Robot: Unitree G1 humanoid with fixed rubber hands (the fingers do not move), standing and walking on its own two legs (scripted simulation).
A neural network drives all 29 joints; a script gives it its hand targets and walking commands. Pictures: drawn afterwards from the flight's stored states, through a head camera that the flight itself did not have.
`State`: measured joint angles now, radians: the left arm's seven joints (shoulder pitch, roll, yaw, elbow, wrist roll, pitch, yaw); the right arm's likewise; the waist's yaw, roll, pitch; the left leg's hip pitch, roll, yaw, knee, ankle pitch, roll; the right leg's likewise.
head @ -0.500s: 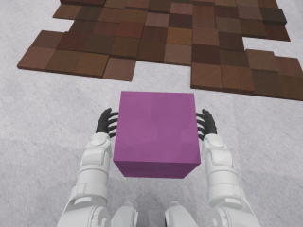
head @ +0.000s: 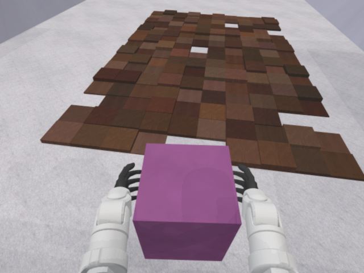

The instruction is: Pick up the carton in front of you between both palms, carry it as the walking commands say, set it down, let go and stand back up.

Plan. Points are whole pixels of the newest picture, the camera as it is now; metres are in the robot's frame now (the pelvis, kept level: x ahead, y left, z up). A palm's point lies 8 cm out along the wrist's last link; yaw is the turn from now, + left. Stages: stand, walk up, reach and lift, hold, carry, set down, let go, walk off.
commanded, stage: reach and lift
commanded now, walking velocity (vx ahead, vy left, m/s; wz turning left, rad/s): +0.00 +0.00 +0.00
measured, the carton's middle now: (185, 204) +0.30 +0.00 -0.05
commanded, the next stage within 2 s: hold in 0.86 s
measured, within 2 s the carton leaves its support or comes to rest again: neither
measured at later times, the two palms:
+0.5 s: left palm (122, 189) +0.29 +0.15 +0.03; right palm (250, 191) +0.29 -0.15 +0.03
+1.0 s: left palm (120, 185) +0.29 +0.15 +0.05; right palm (253, 187) +0.29 -0.15 +0.05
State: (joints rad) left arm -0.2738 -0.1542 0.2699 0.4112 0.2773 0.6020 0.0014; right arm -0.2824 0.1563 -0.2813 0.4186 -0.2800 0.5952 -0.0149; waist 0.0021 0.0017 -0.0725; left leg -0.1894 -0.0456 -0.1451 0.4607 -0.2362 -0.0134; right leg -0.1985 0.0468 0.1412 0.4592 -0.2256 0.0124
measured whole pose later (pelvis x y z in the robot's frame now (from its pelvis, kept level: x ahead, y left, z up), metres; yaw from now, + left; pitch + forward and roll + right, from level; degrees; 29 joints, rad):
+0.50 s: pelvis +0.00 +0.00 +0.00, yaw +0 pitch -4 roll +0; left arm -0.29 -0.16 0.27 0.35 0.29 0.64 -0.01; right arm -0.30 0.16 -0.28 0.35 -0.29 0.64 0.00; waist 0.00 0.00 -0.01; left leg -0.14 -0.04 -0.14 0.42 -0.22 -0.01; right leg -0.14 0.04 0.14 0.42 -0.21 0.01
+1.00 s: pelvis +0.01 +0.00 +0.01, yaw +0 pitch -6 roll +0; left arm -0.23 -0.14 0.19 0.22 0.25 0.74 0.00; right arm -0.24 0.15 -0.20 0.22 -0.26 0.73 -0.01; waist 0.00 0.00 -0.01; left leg -0.05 -0.03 -0.14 0.35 -0.20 -0.01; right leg -0.06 0.04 0.14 0.35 -0.19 0.01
